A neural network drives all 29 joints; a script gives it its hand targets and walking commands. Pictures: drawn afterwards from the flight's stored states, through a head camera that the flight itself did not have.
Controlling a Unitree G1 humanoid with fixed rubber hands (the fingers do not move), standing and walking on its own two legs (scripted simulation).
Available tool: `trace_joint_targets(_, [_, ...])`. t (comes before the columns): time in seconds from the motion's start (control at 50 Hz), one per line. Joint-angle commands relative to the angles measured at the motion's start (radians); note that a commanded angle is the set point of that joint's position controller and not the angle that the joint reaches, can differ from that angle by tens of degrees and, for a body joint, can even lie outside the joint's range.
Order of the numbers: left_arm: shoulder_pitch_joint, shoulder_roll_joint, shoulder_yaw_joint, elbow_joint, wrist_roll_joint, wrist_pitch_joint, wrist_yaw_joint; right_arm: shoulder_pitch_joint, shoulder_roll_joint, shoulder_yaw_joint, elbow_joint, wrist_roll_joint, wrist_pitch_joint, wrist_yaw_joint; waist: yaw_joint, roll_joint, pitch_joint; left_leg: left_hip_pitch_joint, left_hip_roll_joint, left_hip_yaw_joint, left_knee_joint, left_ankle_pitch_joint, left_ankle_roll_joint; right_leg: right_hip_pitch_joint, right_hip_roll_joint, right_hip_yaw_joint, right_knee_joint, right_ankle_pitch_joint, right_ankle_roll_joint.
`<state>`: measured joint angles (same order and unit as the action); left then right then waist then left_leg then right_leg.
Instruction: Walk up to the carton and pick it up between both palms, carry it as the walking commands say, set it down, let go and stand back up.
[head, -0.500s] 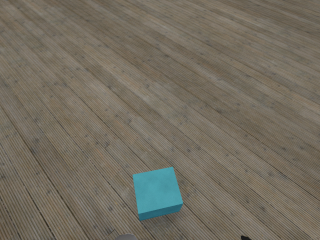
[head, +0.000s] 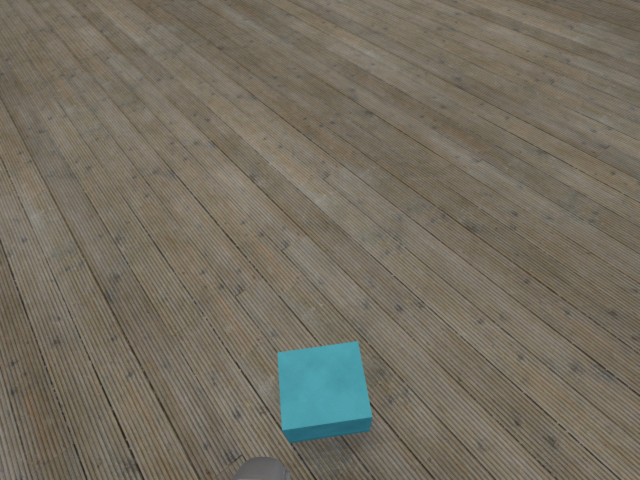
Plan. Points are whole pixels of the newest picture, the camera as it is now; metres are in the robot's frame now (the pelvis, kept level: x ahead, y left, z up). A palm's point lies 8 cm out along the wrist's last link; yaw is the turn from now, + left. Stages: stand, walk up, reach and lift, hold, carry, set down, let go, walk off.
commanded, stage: walk up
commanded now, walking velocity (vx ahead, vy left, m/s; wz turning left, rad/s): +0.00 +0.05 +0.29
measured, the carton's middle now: (323, 392) +0.41 +0.06 -0.69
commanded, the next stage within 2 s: stand in 1.40 s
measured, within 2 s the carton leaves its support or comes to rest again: neither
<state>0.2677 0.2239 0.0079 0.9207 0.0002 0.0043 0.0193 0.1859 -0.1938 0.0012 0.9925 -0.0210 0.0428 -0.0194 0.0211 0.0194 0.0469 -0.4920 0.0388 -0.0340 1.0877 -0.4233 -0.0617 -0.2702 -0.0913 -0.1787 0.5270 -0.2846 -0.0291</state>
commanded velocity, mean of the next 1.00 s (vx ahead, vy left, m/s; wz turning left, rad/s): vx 0.00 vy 0.00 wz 0.13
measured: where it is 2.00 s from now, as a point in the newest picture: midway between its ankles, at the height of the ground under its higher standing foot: outside the picture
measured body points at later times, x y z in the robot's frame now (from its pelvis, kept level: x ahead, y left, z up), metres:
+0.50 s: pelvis +0.00 +0.05 +0.00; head +0.03 +0.08 +0.44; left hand +0.00 +0.30 -0.16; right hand +0.10 -0.18 -0.14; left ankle +0.00 +0.18 -0.74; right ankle -0.04 -0.06 -0.71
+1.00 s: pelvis -0.01 +0.05 +0.00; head +0.01 +0.07 +0.44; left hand -0.02 +0.30 -0.16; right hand +0.10 -0.17 -0.15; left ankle -0.03 +0.17 -0.74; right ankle -0.01 -0.05 -0.74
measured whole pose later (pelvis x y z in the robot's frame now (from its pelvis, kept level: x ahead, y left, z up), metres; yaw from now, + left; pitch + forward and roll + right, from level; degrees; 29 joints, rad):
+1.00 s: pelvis -0.01 +0.05 +0.00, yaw +8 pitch +1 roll -1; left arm 0.27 0.23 0.01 1.01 0.00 0.02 0.03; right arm 0.17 -0.18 0.00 1.00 -0.02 0.03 -0.02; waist 0.01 -0.02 0.04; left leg -0.27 0.01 -0.04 0.55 -0.30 -0.01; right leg -0.22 -0.02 -0.16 0.51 -0.30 -0.04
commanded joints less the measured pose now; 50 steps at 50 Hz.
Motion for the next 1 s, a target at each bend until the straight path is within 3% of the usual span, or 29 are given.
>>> trace_joint_targets(0.0, [0.088, 0.182, 0.074, -0.031, 0.022, -0.019, 0.024, -0.057, -0.129, -0.063, -0.087, -0.004, 0.027, 0.031, 0.041, -0.192, -0.109, -0.192, 0.022, 0.037, 0.034, 0.026, -0.014, 0.296, -0.313, 0.179, -0.170, 0.544, -0.114])
trace_joint_targets(0.08, [0.092, 0.181, 0.077, -0.024, 0.027, -0.016, 0.023, -0.108, -0.117, -0.050, -0.103, 0.001, 0.023, 0.037, 0.049, -0.206, -0.113, -0.136, 0.035, 0.056, -0.133, 0.035, -0.005, 0.271, -0.320, 0.135, -0.154, 0.509, -0.124])
trace_joint_targets(0.1, [0.075, 0.177, 0.076, -0.022, 0.028, -0.013, 0.019, -0.111, -0.108, -0.041, -0.102, 0.005, 0.015, 0.036, 0.045, -0.232, -0.121, -0.082, 0.034, 0.069, -0.207, 0.034, 0.003, 0.254, -0.296, 0.106, -0.142, 0.487, -0.118])
trace_joint_targets(0.16, [0.019, 0.176, 0.077, -0.020, 0.027, 0.005, 0.008, -0.037, -0.096, -0.031, -0.085, 0.010, -0.012, 0.034, 0.002, -0.263, -0.169, 0.101, -0.013, 0.142, -0.412, 0.096, 0.019, 0.190, -0.250, 0.055, -0.062, 0.442, -0.094])
trace_joint_targets(0.2, [-0.013, 0.173, 0.076, -0.023, 0.019, 0.020, 0.005, 0.054, -0.102, -0.032, -0.043, 0.005, -0.028, 0.028, -0.043, -0.189, -0.187, 0.242, -0.042, 0.172, -0.606, 0.239, 0.029, 0.129, -0.221, 0.044, 0.005, 0.259, -0.047])
trace_joint_targets(0.22, [-0.007, 0.136, 0.064, -0.024, 0.014, 0.027, 0.005, 0.097, -0.144, -0.045, -0.022, 0.005, -0.036, 0.022, -0.057, -0.058, -0.163, 0.301, 0.006, 0.077, -0.654, 0.283, 0.053, 0.061, -0.174, 0.013, 0.088, 0.105, -0.022])
trace_joint_targets(0.24, [-0.002, 0.078, 0.047, -0.041, 0.009, 0.034, 0.002, 0.117, -0.239, -0.067, -0.028, -0.002, -0.041, 0.016, -0.053, 0.257, -0.104, 0.316, 0.206, -0.220, -0.757, 0.411, 0.098, -0.099, -0.031, -0.033, 0.250, -0.158, 0.017])
trace_joint_targets(0.26, [-0.013, 0.051, 0.034, -0.060, 0.010, 0.055, 0.002, 0.105, -0.294, -0.070, -0.040, -0.010, -0.041, 0.016, -0.042, 0.374, -0.014, 0.215, 0.316, -0.454, -0.869, 0.320, 0.145, -0.214, 0.044, 0.083, 0.298, -0.339, 0.036])
trace_joint_targets(0.28, [-0.040, 0.079, 0.050, -0.054, 0.008, 0.074, 0.005, 0.083, -0.267, -0.065, -0.050, -0.007, -0.039, 0.008, -0.061, 0.279, 0.050, 0.139, 0.326, -0.455, -0.919, 0.230, 0.186, -0.182, 0.042, 0.148, 0.365, -0.319, 0.039])
trace_joint_targets(0.3, [-0.026, 0.084, 0.046, -0.037, 0.007, 0.074, 0.000, 0.034, -0.243, -0.060, -0.054, -0.009, -0.044, 0.000, -0.041, 0.241, 0.049, 0.147, 0.292, -0.415, -0.901, 0.205, 0.182, -0.171, 0.031, 0.162, 0.373, -0.254, 0.044])
trace_joint_targets(0.34, [-0.016, 0.094, 0.045, -0.023, 0.008, 0.059, -0.006, -0.036, -0.213, -0.058, -0.071, -0.005, -0.040, -0.006, -0.022, 0.266, 0.008, 0.124, 0.188, -0.296, -0.855, 0.316, 0.175, -0.107, 0.048, 0.135, 0.396, -0.206, 0.048])
trace_joint_targets(0.36, [-0.005, 0.098, 0.048, -0.017, 0.009, 0.054, -0.003, -0.033, -0.212, -0.056, -0.071, -0.002, -0.043, -0.005, -0.027, 0.257, -0.029, 0.160, 0.172, -0.289, -0.833, 0.378, 0.180, -0.090, 0.058, 0.132, 0.386, -0.205, 0.049])
trace_joint_targets(0.44, [-0.031, 0.072, 0.033, -0.023, -0.001, 0.037, 0.006, 0.018, -0.207, -0.058, -0.052, -0.003, -0.041, -0.009, -0.049, 0.208, -0.080, 0.307, 0.184, -0.284, -0.749, 0.653, 0.200, -0.077, 0.082, 0.136, 0.186, -0.242, 0.049])
trace_joint_targets(0.48, [0.004, 0.062, 0.029, -0.012, -0.009, 0.021, 0.011, 0.012, -0.201, -0.059, -0.046, 0.007, -0.034, -0.009, -0.018, 0.219, -0.115, 0.298, 0.154, -0.241, -0.687, 0.718, 0.176, 0.026, 0.101, 0.120, -0.014, -0.143, 0.034])
trace_joint_targets(0.5, [0.055, 0.061, 0.033, 0.004, -0.011, 0.010, 0.016, -0.002, -0.191, -0.058, -0.049, 0.009, -0.034, -0.007, 0.007, 0.176, -0.155, 0.256, 0.135, -0.206, -0.638, 0.694, 0.161, 0.144, 0.079, 0.101, -0.131, -0.004, 0.026])
trace_joint_targets(0.52, [0.094, 0.093, 0.044, 0.013, -0.002, -0.001, 0.020, 0.013, -0.155, -0.050, -0.053, 0.009, -0.039, -0.005, 0.016, 0.117, -0.201, 0.166, 0.093, -0.164, -0.582, 0.539, 0.131, 0.274, -0.004, 0.146, -0.172, 0.119, 0.010])
trace_joint_targets(0.54, [0.120, 0.168, 0.066, 0.027, 0.014, -0.003, 0.025, -0.009, -0.106, -0.039, -0.074, 0.017, -0.042, -0.001, 0.026, -0.107, -0.201, 0.020, -0.015, -0.039, -0.434, 0.319, 0.082, 0.351, -0.188, 0.316, -0.221, 0.209, -0.042])
trace_joint_targets(0.56, [0.092, 0.188, 0.060, 0.032, 0.020, 0.001, 0.026, -0.042, -0.071, -0.033, -0.087, 0.013, -0.030, -0.003, 0.027, -0.223, -0.123, -0.080, -0.066, 0.014, -0.335, -0.077, 0.056, 0.297, -0.322, 0.431, -0.267, 0.307, -0.113])
trace_joint_targets(0.58, [0.064, 0.155, 0.053, 0.032, 0.023, -0.002, 0.020, -0.039, -0.085, -0.039, -0.090, 0.003, -0.017, -0.003, 0.015, -0.179, -0.091, -0.056, -0.016, -0.018, -0.204, -0.119, 0.039, 0.213, -0.347, 0.404, -0.258, 0.349, -0.159])
trace_joint_targets(0.6, [0.012, 0.122, 0.046, 0.028, 0.022, -0.003, 0.015, -0.009, -0.098, -0.045, -0.067, 0.005, -0.013, 0.003, -0.023, -0.144, -0.071, -0.023, -0.003, -0.041, -0.186, -0.077, 0.037, 0.179, -0.299, 0.328, -0.245, 0.355, -0.150])
trace_joint_targets(0.64, [-0.066, 0.098, 0.036, 0.021, 0.017, -0.003, 0.018, 0.021, -0.097, -0.052, -0.031, 0.015, -0.010, 0.009, -0.045, -0.152, -0.079, 0.036, -0.019, -0.008, -0.185, -0.004, 0.039, 0.170, -0.219, 0.217, -0.227, 0.391, -0.135])
trace_joint_targets(0.68, [-0.043, 0.089, 0.033, 0.044, 0.016, -0.010, 0.021, 0.012, -0.079, -0.041, -0.024, 0.015, -0.009, 0.010, -0.030, -0.166, -0.088, 0.057, -0.020, 0.015, -0.278, 0.026, 0.036, 0.209, -0.175, 0.170, -0.190, 0.520, -0.114])
trace_joint_targets(0.72, [-0.001, 0.106, 0.041, 0.069, 0.018, -0.010, 0.021, -0.016, -0.067, -0.032, -0.035, 0.020, -0.017, 0.008, -0.006, -0.188, -0.123, 0.090, -0.024, 0.036, -0.380, 0.007, 0.035, 0.281, -0.174, 0.161, -0.146, 0.642, -0.114])
trace_joint_targets(0.76, [0.010, 0.104, 0.045, 0.077, 0.017, -0.007, 0.020, 0.009, -0.051, -0.025, -0.029, 0.022, -0.025, 0.000, -0.019, -0.187, -0.143, 0.152, -0.028, 0.057, -0.495, 0.065, 0.039, 0.296, -0.160, 0.147, -0.096, 0.692, -0.106])
trace_joint_targets(0.8, [-0.014, 0.105, 0.047, 0.081, 0.011, 0.000, 0.019, 0.086, -0.046, -0.020, 0.000, 0.023, -0.039, -0.007, -0.054, -0.144, -0.177, 0.280, -0.033, 0.070, -0.688, 0.285, 0.054, 0.273, -0.112, 0.119, -0.040, 0.565, -0.076])
trace_joint_targets(0.84, [-0.009, 0.052, 0.027, 0.065, 0.008, -0.002, 0.019, 0.100, -0.115, -0.038, 0.011, 0.016, -0.047, -0.017, -0.031, 0.030, -0.182, 0.396, 0.079, -0.065, -0.671, 0.687, 0.083, 0.145, -0.020, 0.085, -0.043, 0.210, -0.030])
trace_joint_targets(0.86, [-0.003, 0.030, 0.022, 0.067, 0.010, 0.004, 0.018, 0.089, -0.151, -0.043, 0.008, 0.011, -0.043, -0.015, -0.017, 0.085, -0.133, 0.383, 0.126, -0.123, -0.681, 0.718, 0.094, 0.092, 0.023, 0.086, -0.070, 0.021, -0.014])
trace_joint_targets(0.9, [0.021, 0.050, 0.027, 0.077, 0.002, 0.008, 0.020, 0.032, -0.144, -0.039, -0.006, 0.012, -0.048, -0.015, -0.012, 0.118, -0.112, 0.340, 0.133, -0.146, -0.686, 0.648, 0.117, 0.117, 0.022, 0.120, -0.110, 0.032, -0.005])
trace_joint_targets(0.98, [0.029, 0.079, 0.036, 0.090, 0.005, 0.002, 0.018, 0.054, -0.103, -0.026, 0.008, 0.007, -0.057, -0.022, -0.016, 0.092, -0.165, 0.319, 0.070, -0.079, -0.663, 0.590, 0.095, 0.209, -0.022, 0.132, -0.111, 0.174, -0.026])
